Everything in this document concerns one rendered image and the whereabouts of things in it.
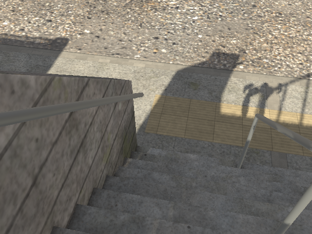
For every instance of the stairs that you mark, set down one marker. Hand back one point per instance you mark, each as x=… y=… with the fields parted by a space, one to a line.
x=159 y=191

